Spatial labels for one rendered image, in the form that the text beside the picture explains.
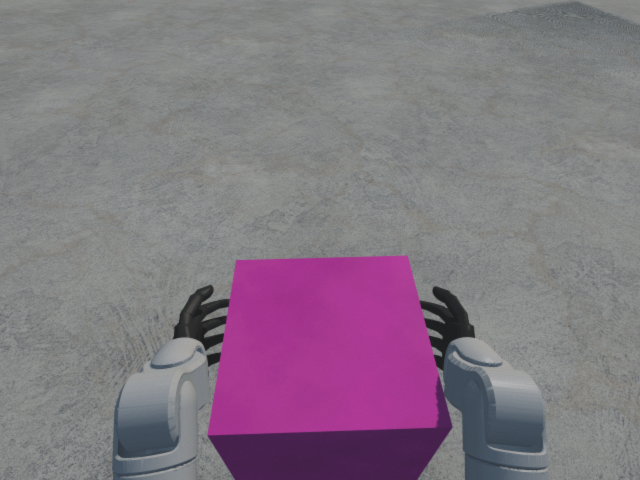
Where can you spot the carton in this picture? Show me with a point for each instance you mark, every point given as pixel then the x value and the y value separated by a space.
pixel 327 373

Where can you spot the robot right forearm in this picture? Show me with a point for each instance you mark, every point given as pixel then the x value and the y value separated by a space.
pixel 503 414

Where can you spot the left robot hand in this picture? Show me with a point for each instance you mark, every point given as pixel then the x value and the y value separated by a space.
pixel 190 325

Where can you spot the robot left forearm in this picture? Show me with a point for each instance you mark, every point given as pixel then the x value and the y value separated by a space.
pixel 156 415

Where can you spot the right robot hand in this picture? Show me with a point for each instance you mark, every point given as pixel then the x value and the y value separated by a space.
pixel 456 322

